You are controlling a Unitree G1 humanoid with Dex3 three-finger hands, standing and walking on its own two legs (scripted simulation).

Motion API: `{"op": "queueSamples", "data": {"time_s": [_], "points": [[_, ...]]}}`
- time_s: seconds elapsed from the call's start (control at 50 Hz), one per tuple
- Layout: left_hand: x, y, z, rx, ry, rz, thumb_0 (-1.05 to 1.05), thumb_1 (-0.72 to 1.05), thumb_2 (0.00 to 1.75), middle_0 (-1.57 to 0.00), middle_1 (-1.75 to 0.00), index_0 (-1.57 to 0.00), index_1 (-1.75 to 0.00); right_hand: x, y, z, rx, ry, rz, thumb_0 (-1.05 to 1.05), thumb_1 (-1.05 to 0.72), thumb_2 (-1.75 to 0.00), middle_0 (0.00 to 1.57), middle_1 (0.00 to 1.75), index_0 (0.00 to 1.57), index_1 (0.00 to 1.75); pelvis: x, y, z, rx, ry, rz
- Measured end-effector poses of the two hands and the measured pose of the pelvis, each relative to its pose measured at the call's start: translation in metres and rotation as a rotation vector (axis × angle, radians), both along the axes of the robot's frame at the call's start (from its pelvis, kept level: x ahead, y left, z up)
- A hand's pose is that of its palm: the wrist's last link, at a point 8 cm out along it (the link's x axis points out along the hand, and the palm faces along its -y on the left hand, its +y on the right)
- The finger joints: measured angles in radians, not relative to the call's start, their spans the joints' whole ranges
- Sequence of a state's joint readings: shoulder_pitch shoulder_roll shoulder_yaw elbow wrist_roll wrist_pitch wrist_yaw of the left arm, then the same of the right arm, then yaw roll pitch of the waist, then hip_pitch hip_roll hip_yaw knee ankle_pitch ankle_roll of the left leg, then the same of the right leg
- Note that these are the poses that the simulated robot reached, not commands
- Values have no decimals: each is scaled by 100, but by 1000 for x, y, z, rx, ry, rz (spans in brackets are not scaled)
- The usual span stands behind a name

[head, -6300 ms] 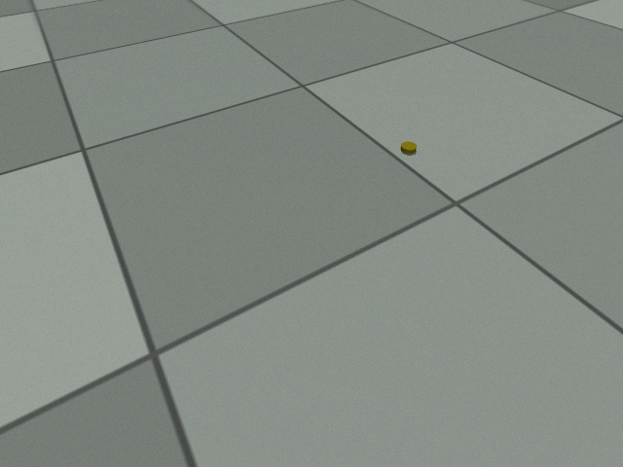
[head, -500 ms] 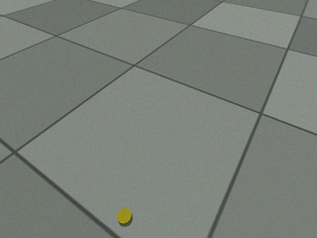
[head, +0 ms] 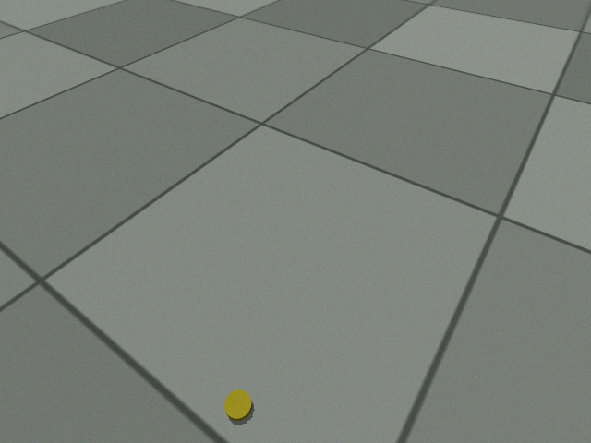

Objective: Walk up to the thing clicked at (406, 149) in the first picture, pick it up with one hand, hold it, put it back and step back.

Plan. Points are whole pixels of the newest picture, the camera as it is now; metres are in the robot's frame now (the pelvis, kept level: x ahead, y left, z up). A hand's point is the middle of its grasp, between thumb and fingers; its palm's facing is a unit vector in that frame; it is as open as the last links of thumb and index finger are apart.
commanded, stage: walk up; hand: left
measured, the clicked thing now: (238, 405) +0.43 +0.21 -0.77
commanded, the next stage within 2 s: none
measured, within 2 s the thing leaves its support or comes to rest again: neither
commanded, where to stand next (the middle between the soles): +0.04 -0.03 m, yaw +0 degrees
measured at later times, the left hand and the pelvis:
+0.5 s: hand out of the picture +0.10 +0.24 -0.16, palm faces -0.01 -0.92 -0.40, open 7.4 cm; pelvis +0.08 -0.03 -0.01, yaw +0 degrees
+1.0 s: hand out of the picture +0.14 +0.23 -0.14, palm faces -0.02 -0.87 -0.49, open 7.4 cm; pelvis +0.06 -0.05 -0.02, yaw -1 degrees
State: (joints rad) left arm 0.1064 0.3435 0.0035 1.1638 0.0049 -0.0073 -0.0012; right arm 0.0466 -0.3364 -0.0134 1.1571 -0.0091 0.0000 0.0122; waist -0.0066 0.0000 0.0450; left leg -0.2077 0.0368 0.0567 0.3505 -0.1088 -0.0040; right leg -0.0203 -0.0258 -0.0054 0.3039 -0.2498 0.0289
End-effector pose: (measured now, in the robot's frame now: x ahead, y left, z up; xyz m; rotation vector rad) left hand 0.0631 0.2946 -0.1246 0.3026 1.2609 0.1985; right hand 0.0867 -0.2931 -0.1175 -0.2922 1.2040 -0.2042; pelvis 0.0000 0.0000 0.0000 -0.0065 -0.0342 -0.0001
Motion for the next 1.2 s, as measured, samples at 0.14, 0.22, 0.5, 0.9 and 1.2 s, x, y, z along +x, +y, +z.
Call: {"op": "queueSamples", "data": {"time_s": [0.14,0.22,0.5,0.9,1.2], "points": [[7,1,4,20,-18,-42,1,90,90,-21,-30,-21,-30,-10,-19,-1,3,-22,-29,1,-90,-90,20,30,21,30,11,-7,-4,17,7,-24],[8,-3,7,58,-10,-54,1,90,90,-21,-30,-21,-30,-25,-42,-9,-7,19,-59,1,-90,-90,20,30,21,30,18,-22,-9,22,-9,-21],[34,-9,3,71,56,27,1,90,90,-21,-30,-21,-30,39,-43,-18,-20,124,13,1,-91,-90,20,30,20,30,81,-25,-13,-10,0,-2],[112,-27,3,135,-106,-41,1,90,90,-21,-30,-21,-30,153,-43,-32,30,-185,47,1,-90,-90,20,30,21,30,76,-42,-35,6,-17,-12],[28,-26,31,148,-124,44,1,90,90,-21,-30,-21,-30,33,-61,-36,-14,127,112,1,-91,-90,20,30,20,30,41,-48,-17,31,16,82]]}}
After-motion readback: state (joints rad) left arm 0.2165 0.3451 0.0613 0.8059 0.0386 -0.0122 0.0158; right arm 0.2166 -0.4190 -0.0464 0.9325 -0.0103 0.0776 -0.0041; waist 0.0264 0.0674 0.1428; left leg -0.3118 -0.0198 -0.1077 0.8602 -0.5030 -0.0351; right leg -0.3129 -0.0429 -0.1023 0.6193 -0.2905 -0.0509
